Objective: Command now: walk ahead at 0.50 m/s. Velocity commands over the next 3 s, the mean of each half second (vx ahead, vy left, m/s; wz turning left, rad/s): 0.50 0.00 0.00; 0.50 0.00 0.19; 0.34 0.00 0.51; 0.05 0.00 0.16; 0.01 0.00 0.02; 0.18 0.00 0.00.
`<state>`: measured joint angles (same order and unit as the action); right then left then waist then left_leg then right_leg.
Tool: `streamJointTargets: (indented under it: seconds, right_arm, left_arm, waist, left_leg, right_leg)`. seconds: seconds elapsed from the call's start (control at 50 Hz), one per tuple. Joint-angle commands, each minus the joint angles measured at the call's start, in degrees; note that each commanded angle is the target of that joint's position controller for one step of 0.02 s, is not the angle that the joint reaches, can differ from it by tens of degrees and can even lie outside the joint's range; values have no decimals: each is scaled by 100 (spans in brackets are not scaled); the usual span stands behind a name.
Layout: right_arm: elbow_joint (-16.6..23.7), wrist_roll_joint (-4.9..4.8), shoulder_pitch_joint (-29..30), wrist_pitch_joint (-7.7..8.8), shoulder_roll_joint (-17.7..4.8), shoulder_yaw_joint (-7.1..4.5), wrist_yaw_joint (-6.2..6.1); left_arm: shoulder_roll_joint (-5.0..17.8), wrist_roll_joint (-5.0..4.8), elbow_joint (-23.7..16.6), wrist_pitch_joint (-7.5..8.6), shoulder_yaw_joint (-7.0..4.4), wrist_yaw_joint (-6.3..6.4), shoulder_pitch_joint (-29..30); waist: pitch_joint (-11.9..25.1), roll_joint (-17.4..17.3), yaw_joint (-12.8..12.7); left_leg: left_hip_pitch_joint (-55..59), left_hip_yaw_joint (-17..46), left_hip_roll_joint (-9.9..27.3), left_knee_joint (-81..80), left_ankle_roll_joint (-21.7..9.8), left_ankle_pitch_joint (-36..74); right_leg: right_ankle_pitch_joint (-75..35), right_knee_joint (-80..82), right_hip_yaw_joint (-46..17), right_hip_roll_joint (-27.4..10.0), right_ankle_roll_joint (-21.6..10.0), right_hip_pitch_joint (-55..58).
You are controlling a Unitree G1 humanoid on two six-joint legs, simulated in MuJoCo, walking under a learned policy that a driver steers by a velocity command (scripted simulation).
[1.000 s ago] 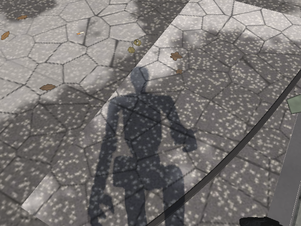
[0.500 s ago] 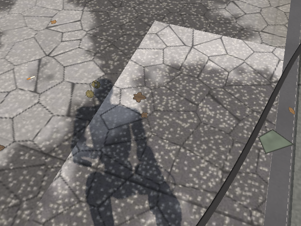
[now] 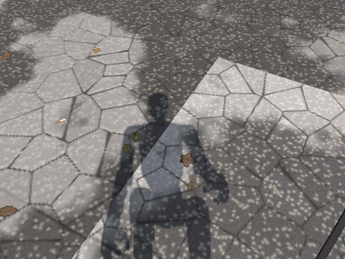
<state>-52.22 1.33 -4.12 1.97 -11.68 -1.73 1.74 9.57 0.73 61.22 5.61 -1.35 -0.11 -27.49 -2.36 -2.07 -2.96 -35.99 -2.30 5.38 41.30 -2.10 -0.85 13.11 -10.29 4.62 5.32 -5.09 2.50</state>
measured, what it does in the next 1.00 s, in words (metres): walks ahead: left foot, then right foot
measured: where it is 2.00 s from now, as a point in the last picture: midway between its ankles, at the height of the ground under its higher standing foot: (182, 184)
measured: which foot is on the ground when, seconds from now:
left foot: up 0.00-0.14, down 0.16-0.74, up 0.76-1.00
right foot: down 0.00-0.18, up 0.20-0.70, down 0.72-1.00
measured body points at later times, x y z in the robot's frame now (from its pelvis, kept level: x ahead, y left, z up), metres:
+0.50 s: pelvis +0.27 +0.05 +0.00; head +0.28 +0.06 +0.45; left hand +0.39 +0.28 -0.14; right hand +0.20 -0.19 -0.14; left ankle +0.22 +0.10 -0.74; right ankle +0.41 -0.11 -0.68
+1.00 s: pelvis +0.54 +0.00 +0.00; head +0.55 -0.01 +0.45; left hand +0.50 +0.24 -0.14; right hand +0.64 -0.24 -0.14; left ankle +0.59 +0.15 -0.66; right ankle +0.52 -0.07 -0.74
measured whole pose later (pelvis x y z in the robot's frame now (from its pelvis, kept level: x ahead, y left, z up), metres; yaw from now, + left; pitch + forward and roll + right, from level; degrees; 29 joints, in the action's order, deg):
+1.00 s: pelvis +0.54 +0.00 +0.00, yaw +8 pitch -1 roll -1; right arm -54.7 1.6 -12.6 1.1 -12.6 -4.0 1.5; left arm 10.8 1.0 58.6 6.1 -3.1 0.6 -20.9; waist -2.4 -2.1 -0.2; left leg -36.2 0.2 5.4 60.4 -4.3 -7.7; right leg 11.9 -16.0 12.3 2.2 -4.5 -4.0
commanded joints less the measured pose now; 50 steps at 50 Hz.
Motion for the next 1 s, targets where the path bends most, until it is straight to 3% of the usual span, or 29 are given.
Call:
streamJointTargets:
  seconds: [0.02, 0.06, 0.1, 0.12, 0.14, 0.16, 0.18, 0.2, 0.22, 0.24, 0.28, 0.3, 0.34, 0.4, 0.5, 0.6, 0.66, 0.68, 0.7, 0.72, 0.74, 0.76, 0.78, 0.8, 0.82, 0.86, 0.94, 1.0]
  right_arm:
    - [485, -15, 708, 83, -263, -12, -11]
    - [572, -11, 826, 124, -321, -32, -17]
    - [521, -16, 533, 183, -371, -72, -47]
    - [366, -12, 46, 216, -436, -121, -86]
    - [49, 14, -865, 268, -530, -195, -136]
    - [-232, 137, -1909, 323, -865, -317, -202]
    - [-289, 251, -2578, 315, -1491, -484, -225]
    - [-280, 18, -2231, 223, -1322, -462, -156]
    - [-192, -79, -1543, 205, -1077, -390, -136]
    - [-121, -84, -1143, 242, -700, -295, -106]
    - [-229, -89, -988, 316, -313, -175, -135]
    - [-308, -76, -1118, 359, -268, -151, -150]
    - [-457, -83, -1455, 433, -412, -170, -167]
    - [-559, -81, -1790, 441, -525, -171, -171]
    - [-690, -75, -2317, 428, -496, -118, -189]
    - [-876, -5, -2751, 393, -538, -119, -261]
    - [-901, 32, -2579, 373, -638, -153, -310]
    - [-905, 30, -2523, 365, -668, -162, -311]
    - [-891, 1, -2397, 346, -683, -158, -290]
    - [-754, -68, -2311, 360, -571, -111, -261]
    - [-592, -330, -2880, 352, 32, 17, -208]
    - [-688, -189, -2724, 317, -528, -155, -244]
    - [-547, -131, -2275, 293, -567, -199, -237]
    - [-488, -107, -1984, 294, -434, -178, -209]
    - [-492, -66, -1904, 242, -321, -192, -188]
    - [-500, 50, -2023, 76, -150, -201, -107]
    - [-206, 44, -1426, -86, -95, -223, -22]
    - [69, 22, -761, -95, -111, -205, 31]
  left_arm:
    - [765, 39, -66, 37, -118, 66, -436]
    - [813, 77, -7, 14, -135, 108, -469]
    - [879, 96, 1, 0, -156, 139, -296]
    - [930, 96, 3, -9, -171, 141, -213]
    - [940, 69, -4, -30, -172, 126, -107]
    - [842, 16, -125, -16, -128, 108, -43]
    - [304, -224, -286, -15, -18, 40, -569]
    - [750, -67, -217, -25, -163, 41, -409]
    - [786, -10, -382, -39, -206, 31, 105]
    - [698, 13, -458, -15, -186, 2, 431]
    - [494, 125, -441, -134, -182, -41, 436]
    - [389, 155, -397, -206, -171, -79, 348]
    - [379, 161, -476, -293, -185, -123, 512]
    - [460, 139, -752, -354, -195, -145, 1287]
    - [390, 58, -1121, -328, -120, -160, 2403]
    - [456, 50, -1382, -273, -102, -144, 3075]
    - [544, 46, -1382, -193, -149, -113, 2835]
    - [618, 52, -1249, -155, -199, -74, 2391]
    - [718, 76, -946, -95, -273, -25, 1469]
    - [1075, 209, -678, -27, -395, 45, 409]
    - [1726, 333, -643, -28, -561, 63, -202]
    - [1507, 115, -700, -129, -533, 10, 203]
    - [1188, 43, -816, -142, -434, -8, 901]
    - [808, 38, -871, -99, -336, -32, 1291]
    - [620, 48, -840, -58, -281, -15, 1413]
    - [443, 34, -700, 23, -217, 50, 1282]
    - [654, 15, -570, 149, -258, 78, 856]
    - [615, 27, -503, 155, -229, 94, 610]
  waist:
    - [-444, 584, -27]
    - [-475, 574, 1]
    - [-336, 598, 210]
    - [-80, 630, 413]
    - [375, 488, 795]
    - [1005, 254, 1159]
    - [1854, -951, 1061]
    - [1817, -533, 946]
    - [844, -258, 649]
    - [347, 20, 529]
    - [-32, -79, 178]
    - [-3, -123, 115]
    - [-28, -91, 59]
    - [-244, -84, 165]
    - [-365, -119, 449]
    - [-459, -164, 630]
    - [-343, -198, 398]
    - [-125, -215, 214]
    - [322, -64, -195]
    - [985, 213, -564]
    - [1881, 1415, -435]
    - [1853, 929, -332]
    - [931, 632, -47]
    - [399, 377, 59]
    - [94, 412, 199]
    - [-25, 575, 411]
    - [-140, 514, 463]
    - [-297, 538, 371]
  left_leg:
    - [-135, -188, -180, -455, -82, 19]
    - [-118, -181, -235, -676, -210, -324]
    - [501, -281, -442, -963, -394, -769]
    - [1177, -365, -640, -1108, -499, -929]
    - [2279, -451, -804, -1475, -638, -710]
    - [3842, 302, -113, -1490, -907, -879]
    - [5560, 3023, 1668, -1867, -1671, -1500]
    - [5271, 4096, 1815, -2550, -1763, -1574]
    - [4421, 3120, 1595, -2651, -1569, -1811]
    - [3622, 2490, 1351, -2910, -1398, -1485]
    - [2695, 1583, 827, -3208, -1003, -849]
    - [2556, 1347, 727, -3256, -968, -543]
    - [2547, 1067, 626, -3335, -1005, -3]
    - [2715, 843, 535, -3529, -1000, 120]
    - [3167, 556, 429, -3512, -891, 759]
    - [4087, 524, 682, -3203, -960, 1432]
    - [4340, 401, 783, -2602, -857, 2733]
    - [4245, 399, 731, -2048, -788, 3481]
    - [3963, 274, 527, -1045, -687, 3626]
    - [2874, 169, 275, 359, -585, 2313]
    - [805, -304, -673, 2642, -282, -1174]
    - [304, 400, -788, 3403, -367, -2669]
    - [92, 540, -439, 3418, -406, -2229]
    - [177, 541, -216, 3125, -403, -1837]
    - [358, 522, -85, 2845, -395, -1653]
    - [678, 481, -2, 2620, -319, -1466]
    - [35, 353, 91, 2336, -231, -812]
    - [-320, 209, 91, 1583, -168, -216]
  right_leg:
    - [-2550, 203, -783, -1690, -627, 34]
    - [-2927, -9, -802, -1842, -647, 404]
    - [-4002, -511, -667, -1860, -548, 496]
    - [-4745, -1078, -588, -1807, -473, 449]
    - [-4924, -2088, -404, -1607, -365, 197]
    - [-3657, -3477, -270, -1387, -254, -872]
    - [-344, -5835, 162, -428, 55, -2926]
    - [1552, -6557, -591, -214, -27, -3609]
    - [1054, -6582, -725, -591, -71, -3951]
    - [628, -6264, -715, -797, -63, -3838]
    - [310, -5640, -670, -1058, 30, -3300]
    - [241, -5533, -618, -1061, 85, -3115]
    - [33, -5345, -507, -1085, 175, -3246]
    - [-559, -4743, -384, -1209, 312, -3853]
    - [-1291, -3290, -156, -1083, 389, -3960]
    - [-1086, -2520, -52, -895, 201, -4021]
    - [-462, -2137, 46, -657, -58, -3388]
    - [-292, -1993, 98, -468, -153, -2703]
    - [-525, -1593, 151, -323, -276, -1581]
    - [-371, -1526, -624, -1059, -517, 29]
    - [215, -1147, -3236, -2913, -1195, 1798]
    - [433, -558, -4061, -3057, -1241, 1324]
    - [648, -413, -3117, -2848, -1045, 452]
    - [433, -126, -2444, -2603, -855, -321]
    - [150, 43, -1892, -2349, -607, -806]
    - [-476, 175, -1156, -2080, -380, -1249]
    - [-1255, 302, -389, -1993, -336, -1093]
    - [-1616, 329, 64, -1869, -286, -929]
Next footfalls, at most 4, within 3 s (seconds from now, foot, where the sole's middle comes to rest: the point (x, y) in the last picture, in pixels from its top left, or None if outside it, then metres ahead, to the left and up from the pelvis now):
0.16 left None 0.26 0.11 -0.78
0.72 right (210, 241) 0.56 -0.07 -0.78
1.26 left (160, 184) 0.80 0.14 -0.78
1.86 right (197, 169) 0.89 -0.02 -0.78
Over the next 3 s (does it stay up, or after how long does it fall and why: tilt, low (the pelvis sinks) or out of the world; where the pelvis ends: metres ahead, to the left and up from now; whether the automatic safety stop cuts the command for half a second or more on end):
stays up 0.86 0.09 -0.01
